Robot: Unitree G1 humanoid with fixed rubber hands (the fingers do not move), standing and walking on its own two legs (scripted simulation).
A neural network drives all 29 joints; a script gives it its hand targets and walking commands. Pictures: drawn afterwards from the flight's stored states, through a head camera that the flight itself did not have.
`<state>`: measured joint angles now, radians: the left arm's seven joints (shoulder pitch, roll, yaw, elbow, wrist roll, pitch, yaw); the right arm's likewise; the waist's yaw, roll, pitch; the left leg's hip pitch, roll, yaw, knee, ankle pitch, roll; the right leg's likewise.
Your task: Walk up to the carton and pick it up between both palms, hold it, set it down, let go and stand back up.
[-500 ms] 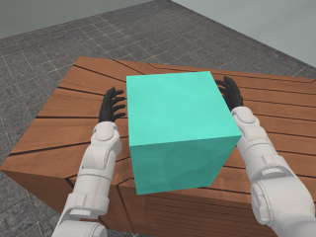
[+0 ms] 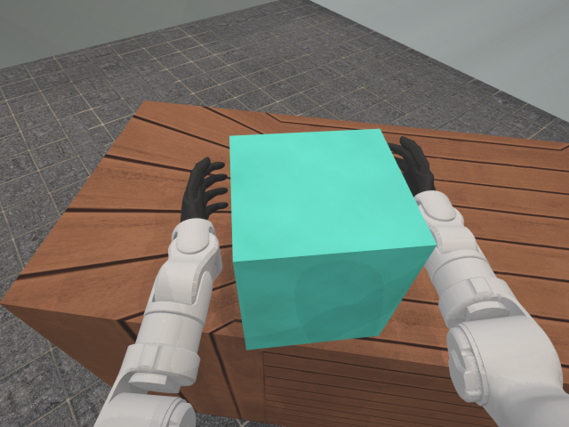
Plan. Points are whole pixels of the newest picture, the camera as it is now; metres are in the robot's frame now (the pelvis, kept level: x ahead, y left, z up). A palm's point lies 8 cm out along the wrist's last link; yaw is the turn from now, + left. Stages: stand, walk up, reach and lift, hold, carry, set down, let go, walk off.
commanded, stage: reach and lift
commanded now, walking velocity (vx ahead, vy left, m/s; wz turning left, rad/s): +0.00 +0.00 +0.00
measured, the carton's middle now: (310, 244) +0.38 -0.02 +0.06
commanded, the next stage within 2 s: none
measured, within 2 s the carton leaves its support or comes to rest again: leaves its support in 0.46 s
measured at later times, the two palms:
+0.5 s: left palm (196, 220) +0.37 +0.13 +0.11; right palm (417, 200) +0.41 -0.16 +0.12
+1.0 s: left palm (195, 212) +0.36 +0.13 +0.13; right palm (430, 202) +0.38 -0.17 +0.15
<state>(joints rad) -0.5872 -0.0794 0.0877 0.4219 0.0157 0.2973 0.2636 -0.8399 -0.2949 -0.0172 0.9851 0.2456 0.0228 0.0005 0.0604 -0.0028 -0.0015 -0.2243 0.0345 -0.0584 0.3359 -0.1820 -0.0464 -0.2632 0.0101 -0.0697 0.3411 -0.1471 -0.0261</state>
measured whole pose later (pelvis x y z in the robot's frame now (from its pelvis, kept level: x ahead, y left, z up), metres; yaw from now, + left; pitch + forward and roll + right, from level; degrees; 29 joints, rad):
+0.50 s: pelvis -0.01 +0.00 +0.00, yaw +0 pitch +1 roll +0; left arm -0.56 -0.14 0.23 0.45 0.19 0.23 0.19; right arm -0.81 -0.18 -0.12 1.00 0.08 -0.04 0.01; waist 0.02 -0.01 -0.02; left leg -0.18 0.03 -0.06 0.34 -0.18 -0.05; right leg -0.22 0.01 -0.07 0.34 -0.14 -0.03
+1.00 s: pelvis -0.01 +0.00 +0.00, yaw +0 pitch -1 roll +0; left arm -0.60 -0.09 0.25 0.47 0.19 0.34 0.15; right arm -0.81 -0.12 -0.14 0.98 0.06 0.06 -0.07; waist -0.03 -0.04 -0.06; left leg -0.15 0.03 -0.06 0.34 -0.17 -0.05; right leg -0.19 0.01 -0.07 0.33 -0.13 -0.03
